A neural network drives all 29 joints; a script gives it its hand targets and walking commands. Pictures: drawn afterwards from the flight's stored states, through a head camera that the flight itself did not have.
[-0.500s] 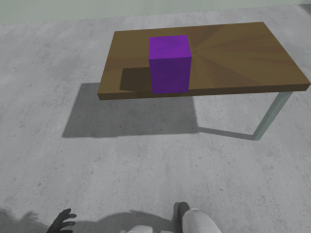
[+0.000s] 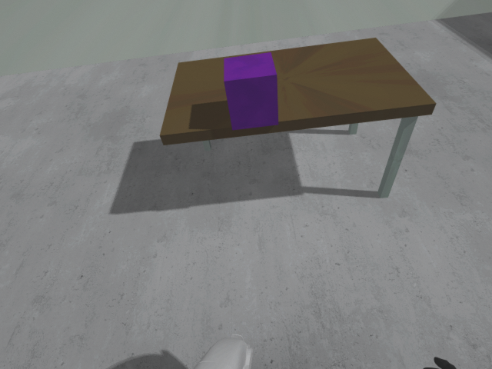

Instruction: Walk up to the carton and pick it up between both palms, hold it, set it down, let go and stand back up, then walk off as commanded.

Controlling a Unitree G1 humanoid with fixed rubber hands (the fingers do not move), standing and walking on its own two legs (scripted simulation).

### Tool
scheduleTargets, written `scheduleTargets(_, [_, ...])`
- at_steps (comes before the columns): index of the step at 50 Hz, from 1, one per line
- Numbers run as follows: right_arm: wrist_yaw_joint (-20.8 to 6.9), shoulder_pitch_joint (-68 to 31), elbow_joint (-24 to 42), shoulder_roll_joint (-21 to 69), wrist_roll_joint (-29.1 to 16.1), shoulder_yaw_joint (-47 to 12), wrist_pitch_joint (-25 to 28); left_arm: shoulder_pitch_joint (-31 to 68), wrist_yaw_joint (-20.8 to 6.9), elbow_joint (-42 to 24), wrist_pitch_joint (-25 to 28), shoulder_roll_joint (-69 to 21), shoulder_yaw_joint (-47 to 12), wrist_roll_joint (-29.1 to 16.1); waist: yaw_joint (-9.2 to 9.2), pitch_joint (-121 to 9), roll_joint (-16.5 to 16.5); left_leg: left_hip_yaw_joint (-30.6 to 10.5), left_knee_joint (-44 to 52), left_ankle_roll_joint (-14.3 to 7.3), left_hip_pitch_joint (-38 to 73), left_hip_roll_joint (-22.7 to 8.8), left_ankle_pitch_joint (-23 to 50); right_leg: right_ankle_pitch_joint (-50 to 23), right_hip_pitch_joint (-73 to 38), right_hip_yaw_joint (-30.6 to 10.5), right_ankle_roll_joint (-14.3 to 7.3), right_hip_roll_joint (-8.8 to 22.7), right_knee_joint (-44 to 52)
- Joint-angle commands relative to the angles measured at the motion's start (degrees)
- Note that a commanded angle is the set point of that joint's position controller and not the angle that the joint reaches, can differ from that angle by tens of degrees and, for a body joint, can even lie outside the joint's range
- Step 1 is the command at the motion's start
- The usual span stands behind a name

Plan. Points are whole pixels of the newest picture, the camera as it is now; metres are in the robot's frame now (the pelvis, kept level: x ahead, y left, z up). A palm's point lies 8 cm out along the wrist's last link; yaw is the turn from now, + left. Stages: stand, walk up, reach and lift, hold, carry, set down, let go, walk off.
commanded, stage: walk off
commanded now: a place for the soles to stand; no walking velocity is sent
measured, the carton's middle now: (251, 91) +1.05 +0.06 -0.08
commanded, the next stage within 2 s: none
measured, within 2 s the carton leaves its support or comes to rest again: neither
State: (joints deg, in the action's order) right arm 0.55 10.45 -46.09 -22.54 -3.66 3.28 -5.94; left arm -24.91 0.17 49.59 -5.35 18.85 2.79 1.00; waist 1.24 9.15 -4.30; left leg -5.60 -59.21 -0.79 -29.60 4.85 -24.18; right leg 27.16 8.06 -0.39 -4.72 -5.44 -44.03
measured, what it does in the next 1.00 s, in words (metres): steps on the spot: left foot, then right foot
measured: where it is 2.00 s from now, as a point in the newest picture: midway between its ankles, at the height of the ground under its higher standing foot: outside the picture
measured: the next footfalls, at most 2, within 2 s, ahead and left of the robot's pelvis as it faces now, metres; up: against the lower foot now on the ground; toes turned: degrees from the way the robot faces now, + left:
left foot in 0.46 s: +0.07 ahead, +0.12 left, +0.00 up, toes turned -6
right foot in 0.96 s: +0.05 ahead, -0.07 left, +0.00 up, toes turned +0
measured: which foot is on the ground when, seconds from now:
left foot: up 0.00-0.44, down 0.46-0.98, up 1.00-1.00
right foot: down 0.00-0.48, up 0.50-0.94, down 0.96-1.00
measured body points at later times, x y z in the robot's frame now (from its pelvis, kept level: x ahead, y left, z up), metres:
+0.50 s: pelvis -0.03 +0.05 +0.01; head -0.02 +0.06 +0.46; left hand +0.05 +0.35 -0.11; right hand +0.06 -0.27 -0.09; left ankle +0.03 +0.12 -0.71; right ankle -0.02 -0.05 -0.70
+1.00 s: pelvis +0.04 +0.02 +0.01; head +0.08 +0.03 +0.46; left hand +0.10 +0.31 -0.12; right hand +0.11 -0.30 -0.10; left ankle +0.03 +0.12 -0.71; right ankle +0.02 -0.07 -0.71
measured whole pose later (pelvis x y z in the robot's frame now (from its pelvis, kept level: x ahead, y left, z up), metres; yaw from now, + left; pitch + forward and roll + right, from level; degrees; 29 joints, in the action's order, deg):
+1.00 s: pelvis +0.04 +0.02 +0.01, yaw -1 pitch -2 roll +0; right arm 0.5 12.9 -50.4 -21.4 -3.7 3.3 0.2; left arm -14.6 0.5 50.6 1.3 18.8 2.8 1.1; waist 1.2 7.2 1.6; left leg -3.8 -40.3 -3.3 -15.3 4.6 -21.7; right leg 20.2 13.2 -0.1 -2.8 -2.5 -37.6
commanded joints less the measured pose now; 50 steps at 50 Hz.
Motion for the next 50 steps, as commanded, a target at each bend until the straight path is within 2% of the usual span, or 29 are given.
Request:
scheduleTargets(1, [1.0, 1.2, 2.8, -12.5, 3.9, 5.4, 3.5, 15.2, 1.4, -7.2, 5.4, 15.1, 6.3, 2.0, -2.34, 8.5, 11.5, -6.8, -9.8, 0.5, 0.1, 1.5, 4.9, 12.0, 22.7, -22.3, 3.4, 14.7, 33.3])
scheduleTargets(2, [1.0, 3.7, 1.2, -12.3, 3.7, 5.2, 3.6, 14.4, 1.2, -6.4, 5.7, 14.8, 6.2, 2.1, -2.11, 3.1, 11.2, -5.9, -8.3, 1.2, 1.7, 0.8, 6.0, 11.7, 16.2, -21.4, 2.5, 14.3, 31.9])
scheduleTargets(3, [0.7, 2.5, 1.6, -11.2, 3.6, 4.6, 3.9, 11.6, 1.3, -6.0, 6.1, 14.0, 5.8, 1.9, -1.18, 3.4, 10.8, -5.0, -5.2, 0.6, 1.0, -0.3, 7.5, 9.9, 12.8, -20.5, 4.4, 12.9, 31.9])
scheduleTargets(4, [0.8, -0.5, 1.5, -12.7, 3.9, 4.8, 3.6, 8.2, 1.3, -5.3, 6.1, 15.5, 6.3, 2.2, 1.81, 2.1, 13.5, -3.2, -1.8, 1.1, -1.7, -0.2, 5.0, 12.6, 6.5, -23.4, 3.0, 14.2, 31.6])
scheduleTargets(6, [0.7, -0.9, 0.5, -13.6, 3.3, 5.1, 4.0, 7.4, 1.3, -5.1, 6.4, 15.9, 5.9, 2.3, 3.49, 1.7, 16.8, -3.5, 1.5, 0.9, -5.3, -0.2, 3.5, 16.8, 1.3, -25.2, 4.3, 16.0, 34.4])
scheduleTargets(8, [0.4, 1.1, 0.5, -13.6, 3.4, 4.9, 4.6, 5.5, 0.6, -3.2, 6.9, 16.9, 6.5, 2.6, 3.08, -1.0, 14.3, -2.6, 3.7, 1.0, -5.6, -0.4, 0.8, 17.7, -4.2, -25.9, 1.6, 16.2, 34.7])
scheduleTargets(10, [0.2, 0.3, 0.1, -12.8, 4.0, 4.8, 4.9, 5.5, 0.7, -2.6, 7.1, 16.6, 6.1, 2.3, 3.54, 1.5, 16.1, -0.6, 4.0, 0.8, -6.9, -1.8, 1.7, 15.1, -4.5, -25.5, 2.8, 16.6, 35.2])
scheduleTargets(11, [-0.1, 2.4, -0.1, -14.3, 4.1, 5.0, 4.9, 7.2, 0.7, -3.2, 7.3, 18.0, 6.1, 2.6, 2.60, -0.7, 15.5, -1.0, 4.2, 0.9, -4.3, -2.2, -0.2, 16.9, -3.3, -26.7, 0.3, 18.1, 35.8])
scheduleTargets(13, [-0.2, 4.3, -0.5, -13.5, 4.0, 5.0, 5.6, 7.5, 0.5, -4.7, 7.3, 16.7, 6.4, 2.6, 1.95, -2.5, 12.4, -0.8, 6.5, 0.5, -3.1, -2.2, -2.2, 11.7, -5.9, -23.0, -0.3, 17.5, 33.8])
scheduleTargets(14, [-0.1, 2.8, -0.8, -13.9, 4.2, 5.1, 5.4, 8.8, 0.3, -3.9, 7.1, 17.7, 6.3, 2.6, 2.26, -2.8, 16.0, 1.2, 7.8, 0.7, -0.2, -3.1, -2.2, 12.3, -4.6, -20.7, -1.5, 16.6, 33.9])
scheduleTargets(17, [-0.3, 6.2, -1.5, -11.6, 4.7, 4.7, 5.7, 12.9, -0.3, -4.3, 6.8, 17.0, 6.0, 3.0, -0.71, -5.9, 17.9, 5.1, 17.5, -0.2, 10.7, -4.7, -3.9, 4.6, 0.8, -14.9, -4.6, 15.6, 30.0])
scheduleTargets(19, [-0.6, 5.6, -1.3, -10.9, 4.6, 4.6, 6.4, 14.5, 0.1, -4.3, 7.0, 17.2, 5.7, 3.1, -1.64, -5.9, 16.1, 5.7, 21.4, -1.7, 16.5, -5.0, -2.4, 4.4, 7.2, -15.7, -4.2, 16.5, 30.4])
scheduleTargets(21, [0.1, 12.3, -3.3, -10.8, 5.0, 5.3, 7.1, 19.4, -0.2, -4.7, 6.8, 15.9, 5.0, 2.8, -6.17, -8.1, 12.8, 7.3, 28.7, -2.0, 29.0, -5.1, 6.5, 0.6, 13.6, -10.9, -3.0, 14.6, 21.3])
scheduleTargets(22, [-0.2, 14.0, -2.8, -9.8, 5.5, 5.0, 7.3, 17.3, 0.3, -3.8, 6.8, 13.4, 4.4, 2.2, -7.37, -10.2, 6.7, 4.6, 31.1, -1.9, 33.5, -4.4, 8.1, -2.3, 15.9, -8.5, -1.3, 12.5, 14.3])
scheduleTargets(23, [0.3, 12.7, -2.1, -11.8, 6.4, 5.2, 7.6, 14.7, 0.6, -3.9, 6.0, 9.8, 3.8, 1.6, -6.30, -8.6, -6.3, -9.8, 40.7, -2.1, 29.8, -10.9, -1.5, 2.3, 19.8, -1.6, 2.2, 5.9, 0.4])
scheduleTargets(24, [0.4, 8.3, 0.7, -14.1, 6.5, 5.1, 7.6, 14.3, 1.1, -4.7, 5.7, 9.4, 4.0, 1.0, -5.33, -5.8, -10.4, -29.4, 47.9, -2.4, 23.0, -19.0, -17.9, 3.1, 24.2, -3.6, 4.4, -0.9, -10.4])
scheduleTargets(25, [0.5, 2.0, 2.5, -16.4, 7.0, 5.1, 7.6, 8.9, 1.4, -3.8, 5.4, 13.8, 4.8, 0.8, -1.35, -3.2, -7.0, -33.9, 52.1, -4.6, 13.1, -21.5, -28.9, 4.5, 20.4, -5.3, 4.2, 0.0, -13.9])
scheduleTargets(26, [0.5, -0.8, 2.2, -16.5, 6.7, 4.3, 7.5, 6.0, 0.9, -1.4, 5.2, 16.5, 5.4, 0.9, 0.52, -0.1, -4.3, -29.6, 52.6, -4.9, 6.2, -19.5, -30.6, 2.1, 16.0, -6.4, 4.1, 1.8, -14.7])
scheduleTargets(27, [0.4, -1.6, 2.1, -14.0, 6.6, 3.7, 7.4, 7.1, 0.4, -0.7, 5.4, 16.1, 5.5, 1.0, 0.15, 2.0, -6.0, -27.7, 52.8, -3.9, 4.4, -17.4, -29.5, -0.7, 15.1, -7.0, 5.1, 2.8, -14.9])
scheduleTargets(30, [0.7, 0.6, 0.9, -12.3, 6.4, 4.2, 7.6, 6.3, -0.8, 0.8, 6.3, 16.3, 6.4, 1.5, -0.11, -1.7, -2.6, -20.3, 48.0, -1.8, 15.0, -14.2, -16.1, -3.5, 16.4, -5.8, 5.1, 4.3, -13.1])
scheduleTargets(31, [0.4, 1.4, 1.6, -11.3, 6.0, 4.1, 8.0, 6.7, -0.5, 0.6, 6.4, 15.4, 6.0, 1.4, -1.24, -1.5, -5.5, -20.7, 46.7, -3.1, 18.2, -14.6, -12.0, -4.9, 18.9, -6.3, 5.7, 5.1, -11.6])
scheduleTargets(32, [0.6, 3.6, 1.5, -11.3, 6.0, 4.4, 8.2, 8.9, -0.5, 0.1, 6.7, 15.8, 6.3, 1.8, -2.30, -2.1, -3.6, -22.7, 45.5, -3.1, 20.7, -14.7, -8.8, -4.9, 20.1, -6.1, 6.4, 5.0, -11.8])
scheduleTargets(36, [0.7, 4.6, 1.5, -11.5, 5.8, 4.7, 8.1, 9.2, 0.1, -1.0, 6.6, 15.7, 5.7, 1.9, -3.11, -4.2, -5.8, -23.2, 42.4, -5.8, 27.0, -15.9, 0.4, -4.4, 23.3, -6.1, 6.7, 5.7, -11.3])
scheduleTargets(38, [0.9, 5.3, 1.6, -13.1, 5.6, 5.3, 8.2, 8.5, 0.2, -2.0, 6.5, 16.2, 5.7, 1.8, -2.96, -5.0, -5.6, -22.4, 42.1, -5.1, 25.8, -15.6, 2.7, -2.4, 21.3, -5.7, 6.0, 5.9, -9.2])
scheduleTargets(45, [1.4, 5.0, 0.8, -12.5, 5.4, 4.4, 8.1, 11.2, 0.9, -2.4, 8.2, 14.2, 5.2, 1.4, -3.17, -7.2, -6.9, -17.1, 31.0, -14.0, 27.5, -18.0, 38.4, 8.8, 16.8, -4.3, 4.2, 7.4, 4.2])
scheduleTargets(46, [1.3, 5.7, 0.7, -12.0, 5.2, 3.8, 8.1, 10.0, 0.9, -2.2, 8.8, 13.5, 5.1, 1.4, -1.84, -9.4, -5.6, -16.0, 26.3, -13.0, 25.9, -16.9, 44.8, 1.1, 11.9, -4.3, 4.9, 7.3, 11.4])
scheduleTargets(48, [1.2, 1.9, 2.5, -8.0, 4.2, 2.1, 8.0, 6.3, 1.8, -1.2, 9.5, 15.6, 5.1, 0.8, 1.15, -15.2, 2.0, -4.9, 18.7, -5.1, 14.7, -8.4, 38.4, -35.3, -7.5, -9.6, 4.8, 12.9, 20.4])
scheduleTargets(49, [1.3, -0.8, 4.4, -6.2, 4.2, 1.3, 7.9, 2.7, 2.3, -1.4, 10.3, 19.4, 6.3, 1.5, 3.65, -15.9, 8.5, -2.8, 10.9, -1.1, 5.2, -1.5, 27.5, -52.6, -13.2, -21.6, 2.2, 21.0, 21.0])
scheduleTargets(50, [1.4, 0.6, 3.6, -6.0, 4.4, 1.4, 7.2, 5.5, 2.5, -1.1, 10.3, 19.3, 5.1, 1.7, 1.65, -14.1, 11.9, -0.4, 11.5, 0.3, -0.3, -0.3, -2.7, -55.2, -15.4, -23.9, -2.3, 25.9, 20.9])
